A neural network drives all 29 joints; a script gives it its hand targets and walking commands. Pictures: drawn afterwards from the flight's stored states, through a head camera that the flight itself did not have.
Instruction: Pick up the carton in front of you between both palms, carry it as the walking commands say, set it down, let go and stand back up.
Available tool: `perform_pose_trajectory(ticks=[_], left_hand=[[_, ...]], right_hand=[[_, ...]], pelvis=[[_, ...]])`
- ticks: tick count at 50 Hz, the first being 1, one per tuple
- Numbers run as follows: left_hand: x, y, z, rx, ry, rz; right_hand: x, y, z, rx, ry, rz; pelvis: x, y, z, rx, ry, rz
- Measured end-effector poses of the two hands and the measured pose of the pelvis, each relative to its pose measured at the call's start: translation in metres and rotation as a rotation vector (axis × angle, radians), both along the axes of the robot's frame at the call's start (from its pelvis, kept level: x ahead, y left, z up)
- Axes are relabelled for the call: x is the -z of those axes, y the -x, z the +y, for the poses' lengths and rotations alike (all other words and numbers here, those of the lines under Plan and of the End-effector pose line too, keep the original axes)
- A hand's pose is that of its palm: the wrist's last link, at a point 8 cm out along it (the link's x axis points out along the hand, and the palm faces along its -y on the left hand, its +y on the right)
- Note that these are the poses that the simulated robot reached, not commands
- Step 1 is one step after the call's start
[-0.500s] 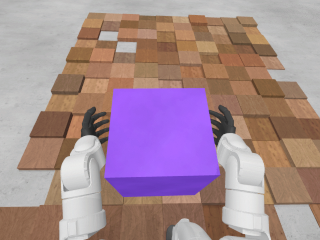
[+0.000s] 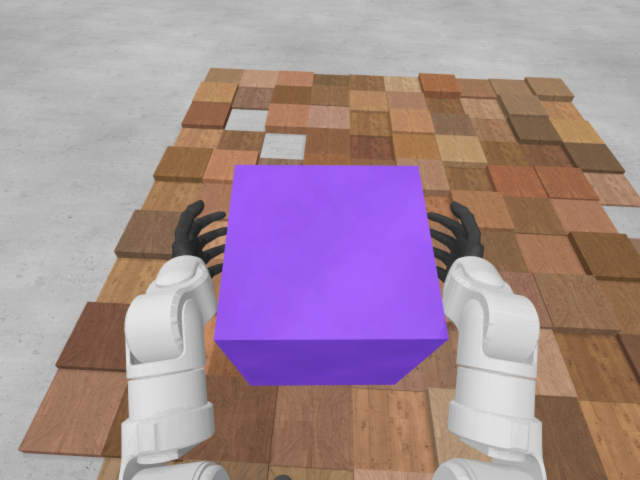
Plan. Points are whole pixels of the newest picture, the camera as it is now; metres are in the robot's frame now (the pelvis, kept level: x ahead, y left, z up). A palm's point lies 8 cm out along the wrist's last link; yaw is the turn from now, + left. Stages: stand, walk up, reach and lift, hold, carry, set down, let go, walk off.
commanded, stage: carry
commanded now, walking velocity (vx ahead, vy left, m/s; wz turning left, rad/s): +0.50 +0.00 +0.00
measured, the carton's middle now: (324, 288) +0.34 +0.01 +0.05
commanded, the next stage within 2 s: none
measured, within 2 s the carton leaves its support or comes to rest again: neither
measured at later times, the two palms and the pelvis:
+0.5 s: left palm (231, 124) +0.67 +0.17 +0.08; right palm (400, 128) +0.66 -0.13 +0.09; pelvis +0.34 +0.02 -0.01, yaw +2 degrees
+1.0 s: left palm (231, 57) +0.91 +0.21 +0.10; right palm (370, 66) +0.87 -0.09 +0.10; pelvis +0.67 +0.08 -0.02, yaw -2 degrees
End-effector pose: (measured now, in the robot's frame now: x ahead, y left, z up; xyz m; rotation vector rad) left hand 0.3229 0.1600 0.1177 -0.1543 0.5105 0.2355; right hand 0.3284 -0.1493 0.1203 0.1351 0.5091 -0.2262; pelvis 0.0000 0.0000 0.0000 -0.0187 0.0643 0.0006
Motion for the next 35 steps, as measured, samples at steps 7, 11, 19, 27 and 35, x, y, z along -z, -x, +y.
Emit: perform_pose_trajectory(ticks=[7,11,19,27,35], left_hand=[[0.02,-0.109,0.001,0.065,0.012,0.02],[0.019,-0.157,0.005,0.053,0.041,0.035],[0.013,-0.266,0.016,0.017,0.032,0.007],[0.045,-0.358,0.021,-0.029,0.041,0.12],[0.034,-0.401,0.051,-0.051,-0.007,0.144]], right_hand=[[0.014,-0.08,0.008,0.046,0.001,0.014],[0.012,-0.127,0.011,0.062,-0.018,0.025],[0.003,-0.248,0.021,0.025,-0.01,-0.002],[0.041,-0.357,0.028,-0.039,-0.024,0.114],[0.034,-0.432,0.063,-0.176,0.004,0.137]], pelvis=[[0.018,-0.086,0.024,0.012,-0.002,0.006],[0.011,-0.133,0.031,0.013,0.005,0.021],[0.012,-0.246,0.027,-0.009,0.005,0.037],[0.007,-0.36,0.017,-0.037,0.052,0.041],[-0.018,-0.458,0.03,-0.053,-0.004,0.045]])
